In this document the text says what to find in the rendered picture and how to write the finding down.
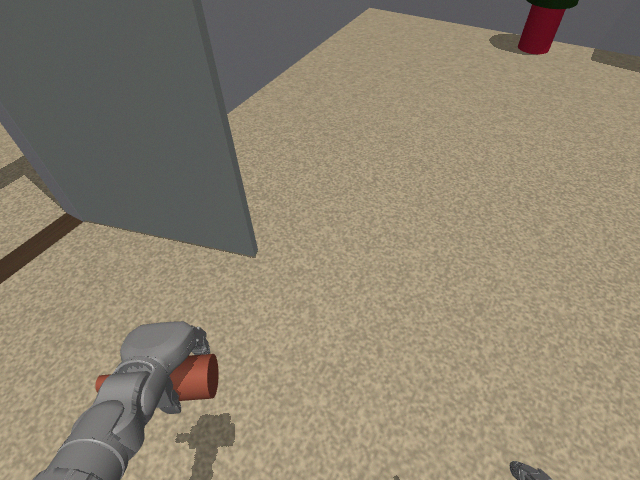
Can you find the bottle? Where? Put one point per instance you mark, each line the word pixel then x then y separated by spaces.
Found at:
pixel 194 379

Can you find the right robot hand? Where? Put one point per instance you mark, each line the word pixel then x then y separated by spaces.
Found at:
pixel 522 471

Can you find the potted plant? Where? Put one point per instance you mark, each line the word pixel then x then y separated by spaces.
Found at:
pixel 542 24

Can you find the left robot hand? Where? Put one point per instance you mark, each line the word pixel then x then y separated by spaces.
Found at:
pixel 168 343

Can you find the left robot arm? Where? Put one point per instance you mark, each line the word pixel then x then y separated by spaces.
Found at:
pixel 108 434

